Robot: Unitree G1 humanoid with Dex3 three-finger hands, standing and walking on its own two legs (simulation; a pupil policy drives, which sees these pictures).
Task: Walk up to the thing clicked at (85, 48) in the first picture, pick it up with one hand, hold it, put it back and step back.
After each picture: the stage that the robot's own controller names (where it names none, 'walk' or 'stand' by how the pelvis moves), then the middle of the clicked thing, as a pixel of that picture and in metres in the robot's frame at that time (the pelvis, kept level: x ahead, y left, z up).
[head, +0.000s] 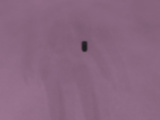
stand; (84, 46) +1.29 +0.02 -0.72
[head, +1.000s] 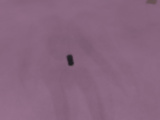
walk; (70, 60) +1.13 +0.27 -0.70
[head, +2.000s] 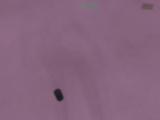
walk; (58, 95) +0.67 +0.34 -0.71
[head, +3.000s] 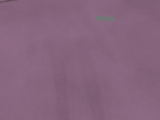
walk; out of the picture +0.42 +0.24 -0.72
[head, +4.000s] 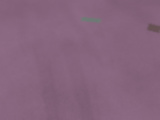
stand; out of the picture +0.31 +0.24 -0.72
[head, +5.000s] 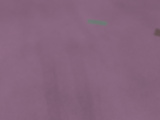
stand; out of the picture +0.30 +0.21 -0.72
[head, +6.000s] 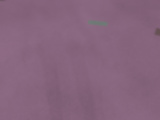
stand; out of the picture +0.31 +0.22 -0.73
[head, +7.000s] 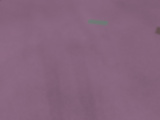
stand; out of the picture +0.30 +0.23 -0.73
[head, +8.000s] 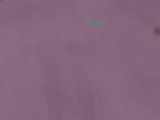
stand; out of the picture +0.29 +0.23 -0.73
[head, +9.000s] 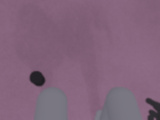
go down; (37, 79) +0.37 +0.22 -0.41
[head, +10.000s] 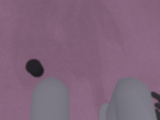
go down; (35, 68) +0.39 +0.23 -0.32
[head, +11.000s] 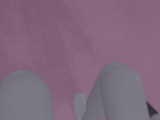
close in; out of the picture +0.38 +0.26 -0.23
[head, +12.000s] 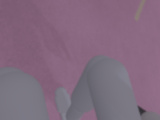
close; out of the picture +0.38 +0.27 -0.22
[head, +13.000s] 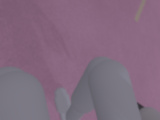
lift; out of the picture +0.37 +0.28 -0.22
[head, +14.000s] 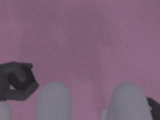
lift; (24, 81) +0.31 +0.23 -0.07
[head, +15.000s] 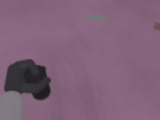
hold; (38, 83) +0.33 +0.17 +0.04
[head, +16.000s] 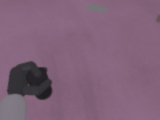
hold; (40, 84) +0.34 +0.17 +0.00
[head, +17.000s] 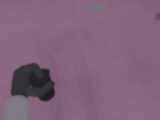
crouch; (43, 85) +0.33 +0.16 -0.01
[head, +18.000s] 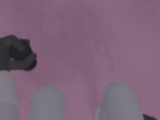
crouch; (24, 57) +0.42 +0.21 -0.10
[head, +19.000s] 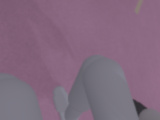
lower; out of the picture +0.41 +0.29 -0.23
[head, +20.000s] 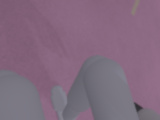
lower; out of the picture +0.40 +0.29 -0.23
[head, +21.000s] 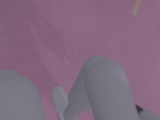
lower; out of the picture +0.40 +0.29 -0.22
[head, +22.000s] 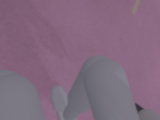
lower; out of the picture +0.40 +0.29 -0.22
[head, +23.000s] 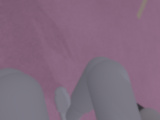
loosen; out of the picture +0.39 +0.28 -0.23
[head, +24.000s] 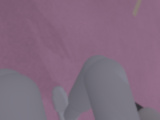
withdraw; out of the picture +0.38 +0.27 -0.23
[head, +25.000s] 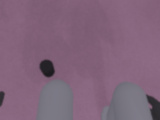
walk; (47, 68) +0.42 +0.21 -0.36
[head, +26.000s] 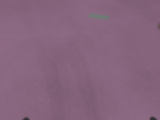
stand; out of the picture +0.33 +0.18 -0.66
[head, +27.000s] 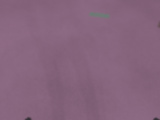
stand; out of the picture +0.34 +0.19 -0.67
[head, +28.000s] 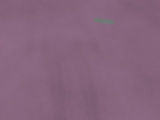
stand; out of the picture +0.35 +0.18 -0.70
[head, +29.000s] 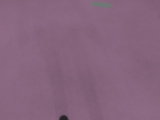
walk; out of the picture +0.37 +0.17 -0.71
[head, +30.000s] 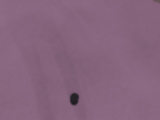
walk; (74, 99) +0.48 +0.05 -0.71
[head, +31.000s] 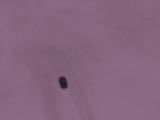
walk; (63, 82) +0.67 +0.25 -0.69
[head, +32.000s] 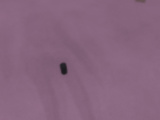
stand; (63, 68) +0.93 +0.25 -0.70
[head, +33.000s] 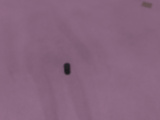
stand; (67, 69) +0.93 +0.19 -0.72
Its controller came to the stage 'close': yes
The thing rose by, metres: 0.71
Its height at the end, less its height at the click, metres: +0.00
